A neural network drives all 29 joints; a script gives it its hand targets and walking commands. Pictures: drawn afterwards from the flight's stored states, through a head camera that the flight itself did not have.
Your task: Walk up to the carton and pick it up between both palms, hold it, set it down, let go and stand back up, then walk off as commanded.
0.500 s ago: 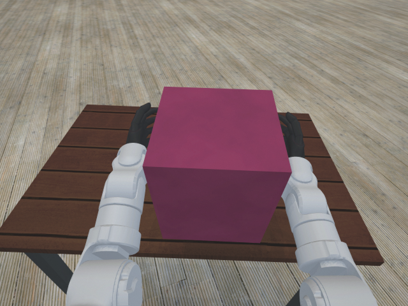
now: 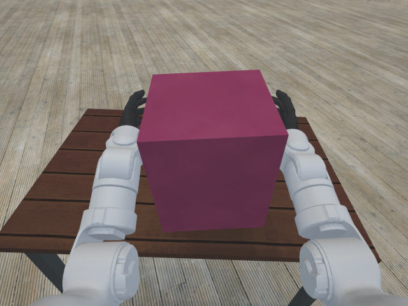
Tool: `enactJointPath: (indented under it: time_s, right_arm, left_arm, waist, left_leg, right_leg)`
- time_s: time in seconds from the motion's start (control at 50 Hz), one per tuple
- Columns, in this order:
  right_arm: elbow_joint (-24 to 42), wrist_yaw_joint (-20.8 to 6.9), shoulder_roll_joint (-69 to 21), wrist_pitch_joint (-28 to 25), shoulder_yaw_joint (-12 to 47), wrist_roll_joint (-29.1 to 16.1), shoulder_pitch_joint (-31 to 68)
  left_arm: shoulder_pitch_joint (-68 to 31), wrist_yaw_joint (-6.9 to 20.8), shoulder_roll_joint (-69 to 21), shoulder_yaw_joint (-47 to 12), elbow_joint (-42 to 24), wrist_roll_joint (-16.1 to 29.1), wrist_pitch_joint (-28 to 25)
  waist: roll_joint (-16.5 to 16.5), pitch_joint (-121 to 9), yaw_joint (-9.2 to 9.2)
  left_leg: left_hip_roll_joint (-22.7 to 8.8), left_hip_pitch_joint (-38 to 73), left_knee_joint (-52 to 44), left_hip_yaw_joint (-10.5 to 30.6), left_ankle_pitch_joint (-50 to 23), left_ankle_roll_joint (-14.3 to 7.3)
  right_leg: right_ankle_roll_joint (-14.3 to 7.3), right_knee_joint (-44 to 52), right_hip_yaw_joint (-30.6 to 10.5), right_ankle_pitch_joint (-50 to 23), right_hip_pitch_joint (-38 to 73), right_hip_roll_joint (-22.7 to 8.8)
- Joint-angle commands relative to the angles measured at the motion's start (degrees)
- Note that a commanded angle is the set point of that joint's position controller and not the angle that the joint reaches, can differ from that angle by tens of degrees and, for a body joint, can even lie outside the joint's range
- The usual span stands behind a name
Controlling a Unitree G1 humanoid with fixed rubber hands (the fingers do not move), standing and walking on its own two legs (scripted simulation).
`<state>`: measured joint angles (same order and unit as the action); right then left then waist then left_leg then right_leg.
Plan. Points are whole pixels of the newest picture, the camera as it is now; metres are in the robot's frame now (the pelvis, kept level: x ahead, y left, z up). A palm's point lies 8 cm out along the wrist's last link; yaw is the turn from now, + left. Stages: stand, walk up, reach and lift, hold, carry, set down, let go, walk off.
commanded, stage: reach and lift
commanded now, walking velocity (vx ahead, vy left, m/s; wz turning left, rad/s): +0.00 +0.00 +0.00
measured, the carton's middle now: (209, 153) +0.38 +0.00 +0.15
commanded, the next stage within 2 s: hold in 1.02 s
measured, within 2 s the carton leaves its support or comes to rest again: neither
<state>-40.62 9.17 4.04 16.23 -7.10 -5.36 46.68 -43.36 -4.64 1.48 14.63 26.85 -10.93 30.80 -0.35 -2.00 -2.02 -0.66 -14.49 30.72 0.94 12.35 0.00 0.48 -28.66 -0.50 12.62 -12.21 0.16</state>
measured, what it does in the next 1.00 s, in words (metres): stands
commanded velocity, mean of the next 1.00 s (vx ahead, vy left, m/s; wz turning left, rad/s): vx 0.00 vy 0.00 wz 0.00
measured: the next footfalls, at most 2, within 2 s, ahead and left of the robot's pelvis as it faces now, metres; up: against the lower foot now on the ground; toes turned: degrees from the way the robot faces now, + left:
none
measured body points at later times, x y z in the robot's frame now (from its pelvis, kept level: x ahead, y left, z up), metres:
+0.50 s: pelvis +0.00 +0.00 +0.00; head -0.05 +0.01 +0.45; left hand +0.41 +0.15 +0.22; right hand +0.41 -0.15 +0.23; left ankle +0.05 +0.12 -0.73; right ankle +0.03 -0.13 -0.73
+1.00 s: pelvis +0.00 +0.00 +0.00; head -0.07 +0.01 +0.44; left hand +0.39 +0.15 +0.24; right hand +0.40 -0.16 +0.26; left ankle +0.05 +0.12 -0.73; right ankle +0.03 -0.13 -0.73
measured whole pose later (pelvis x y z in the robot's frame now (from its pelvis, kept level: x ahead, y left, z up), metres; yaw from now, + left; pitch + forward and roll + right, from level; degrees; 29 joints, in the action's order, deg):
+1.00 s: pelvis +0.00 +0.00 +0.00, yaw +0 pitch -4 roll -1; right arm -41.2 10.1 7.6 25.9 -6.3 -11.2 53.5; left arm -48.7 -6.2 2.1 15.0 26.9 -9.2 39.3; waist -0.3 -5.9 -2.5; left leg -0.7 -14.5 30.7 0.9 12.0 0.1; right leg 0.5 -28.7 -0.5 12.3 -12.2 0.2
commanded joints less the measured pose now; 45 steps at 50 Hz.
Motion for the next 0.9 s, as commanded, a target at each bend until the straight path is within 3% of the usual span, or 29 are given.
enactJointPath:
  time_s: [0.0,0.06,0.12,0.14,0.22,0.26,0.28,0.3,0.4,0.44,0.46,0.5,0.54,0.56,0.58,0.68,0.72,0.78,0.8,0.86,0.88]
  right_arm:
    - [19.1,-5.12,-39.76,-2.23,23.47,-10.29,53.65]
    - [18.28,-5.48,-38.45,-1.43,22.81,-10.86,54.47]
    - [18.85,-5.76,-39.27,-1.03,23.61,-11.24,56.27]
    - [17.75,-5.74,-39.33,-0.51,23.22,-11.34,56.28]
    - [13.64,-5.75,-37.08,0.89,20.76,-10.46,56.38]
    - [13.93,-5.74,-37.2,1.15,20.53,-10.57,57.09]
    - [12.16,-5.73,-36.84,1.72,19.76,-10.32,56.35]
    - [13.14,-5.76,-37.66,1.58,20.0,-10.46,57.99]
    - [10.85,-5.98,-36.35,2.32,18.6,-11.02,56.96]
    - [11.45,-5.97,-37.14,2.4,19.59,-11.94,56.47]
    - [10.62,-5.78,-36.74,2.81,19.71,-11.91,55.72]
    - [11.67,-5.85,-37.1,3.17,20.45,-12.8,56.06]
    - [15.18,-5.58,-37.11,3.24,21.9,-13.92,56.11]
    - [13.9,-5.22,-36.06,3.89,21.05,-13.18,56.68]
    - [14.01,-5.36,-37.41,3.93,21.0,-13.92,57.65]
    - [13.93,-5.26,-37.83,5.59,22.09,-14.8,57.17]
    - [14.97,-5.16,-37.45,5.86,22.32,-15.4,57.79]
    - [18.57,-4.87,-39.07,6.82,24.79,-17.37,58.21]
    - [19.32,-4.7,-38.45,7.02,24.36,-17.94,59.45]
    - [15.15,-4.46,-37.67,8.75,23.32,-17.4,56.26]
    - [12.24,-4.6,-37.47,9.63,21.9,-16.73,56.41]
  left_arm:
    - [-45.39,7.05,-37.38,-23.87,-8.23,8.78,-1.58]
    - [-46.95,6.24,-37.1,-24.51,-8.76,8.99,-1.06]
    - [-48.52,5.39,-37.45,-24.76,-9.09,9.53,-0.91]
    - [-49.25,5.4,-37.02,-25.06,-8.99,10.11,-0.91]
    - [-46.42,6.55,-34.7,-19.29,-3.54,6.72,1.12]
    - [-45.31,6.92,-34.41,-18.26,-2.64,6.55,1.7]
    - [-46.52,7.26,-33.94,-17.64,-1.94,6.56,1.78]
    - [-48.26,7.09,-34.0,-17.5,-2.78,6.93,1.37]
    - [-49.91,6.81,-34.98,-19.2,-3.78,8.12,1.56]
    - [-51.27,6.49,-36.01,-21.16,-7.09,9.2,1.48]
    - [-50.72,6.54,-35.34,-20.19,-5.84,8.87,1.59]
    - [-50.98,6.28,-35.39,-20.81,-7.45,8.96,1.88]
    - [-50.45,5.89,-35.82,-22.92,-9.91,10.45,1.9]
    - [-50.16,6.14,-35.19,-22.44,-6.94,10.33,2.26]
    - [-51.19,6.24,-35.53,-21.41,-6.93,9.83,2.39]
    - [-51.71,5.93,-35.22,-21.83,-8.78,9.89,3.27]
    - [-52.01,5.88,-35.53,-22.54,-8.89,10.94,3.35]
    - [-52.88,5.5,-36.17,-23.55,-12.22,11.63,3.81]
    - [-52.04,5.47,-35.26,-22.66,-10.58,11.34,4.03]
    - [-52.22,5.8,-35.2,-22.2,-10.7,11.02,4.74]
    - [-53.04,6.24,-34.22,-20.23,-7.59,10.04,5.15]
  waist:
    - [-0.53,-31.12,-1.79]
    - [1.13,-30.37,-1.31]
    - [-0.1,-31.93,-0.97]
    - [0.73,-31.76,-1.73]
    - [-0.98,-25.39,-0.39]
    - [-1.76,-25.78,-0.23]
    - [-1.55,-24.79,-1.04]
    - [-2.21,-27.16,-0.28]
    - [0.47,-27.61,-1.54]
    - [1.45,-30.98,-1.73]
    - [0.26,-29.49,-1.71]
    - [1.15,-30.79,-1.46]
    - [1.6,-33.8,-2.04]
    - [0.7,-30.05,-2.45]
    - [0.53,-30.29,-1.52]
    - [0.75,-29.78,-1.17]
    - [0.47,-30.99,-1.57]
    - [0.83,-34.37,-1.13]
    - [0.43,-34.02,-0.69]
    - [1.43,-29.39,-1.49]
    - [0.15,-24.79,-1.14]
  left_leg:
    - [2.84,15.3,-9.76,0.17,-15.35,-0.22]
    - [2.55,16.18,-9.48,0.63,-15.01,0.44]
    - [2.33,15.51,-9.32,0.55,-14.19,0.28]
    - [2.38,15.33,-9.42,0.7,-14.09,0.44]
    - [2.64,13.0,-11.25,0.07,-9.67,-0.47]
    - [2.75,12.06,-11.66,-0.37,-9.33,-0.95]
    - [2.72,11.95,-11.97,-0.3,-7.52,-1.07]
    - [2.54,12.47,-11.81,-0.28,-8.47,-1.02]
    - [2.36,13.8,-11.26,0.24,-11.0,0.25]
    - [2.4,15.55,-10.2,0.53,-15.17,0.9]
    - [2.15,15.81,-10.23,0.69,-15.39,0.9]
    - [2.21,15.77,-10.11,0.82,-15.1,0.77]
    - [2.48,16.89,-8.81,1.33,-19.58,1.06]
    - [2.5,15.85,-9.2,1.09,-16.97,0.93]
    - [2.58,14.55,-9.7,0.84,-14.22,0.64]
    - [2.46,13.4,-10.02,0.93,-14.38,0.51]
    - [2.45,14.23,-9.78,1.44,-15.27,0.64]
    - [2.76,14.94,-9.01,1.47,-17.57,0.77]
    - [2.95,13.84,-8.75,1.23,-16.77,0.61]
    - [2.9,13.19,-9.89,1.18,-14.44,0.77]
    - [2.87,10.32,-11.0,0.93,-8.87,0.12]
  right_leg:
    - [1.25,11.36,2.53,-12.64,12.67,3.76]
    - [1.02,11.37,2.35,-9.18,10.39,4.12]
    - [0.85,11.46,2.62,-8.85,9.3,4.34]
    - [0.8,11.46,2.44,-9.52,9.5,4.03]
    - [1.07,12.06,1.97,-6.61,10.12,3.75]
    - [0.89,12.08,1.92,-7.34,10.97,3.68]
    - [1.02,12.43,1.81,-5.86,11.0,3.28]
    - [0.99,12.18,1.75,-6.26,10.52,3.71]
    - [0.72,12.25,2.03,-7.33,9.81,4.02]
    - [0.84,11.58,2.22,-9.83,10.6,4.47]
    - [0.91,12.02,2.21,-9.11,9.98,4.74]
    - [0.83,11.95,1.85,-8.91,10.26,4.49]
    - [1.23,11.3,1.63,-13.2,10.76,4.46]
    - [1.33,11.87,1.78,-10.37,9.6,4.62]
    - [1.14,12.27,1.34,-9.54,10.39,4.22]
    - [1.18,11.44,1.5,-10.36,10.84,4.55]
    - [1.13,11.69,1.39,-10.31,10.26,4.66]
    - [1.42,11.18,1.27,-13.69,11.65,4.74]
    - [1.4,11.04,0.86,-13.53,11.72,4.75]
    - [1.22,11.6,0.89,-11.26,10.85,4.71]
    - [1.2,12.31,0.72,-7.46,9.68,4.2]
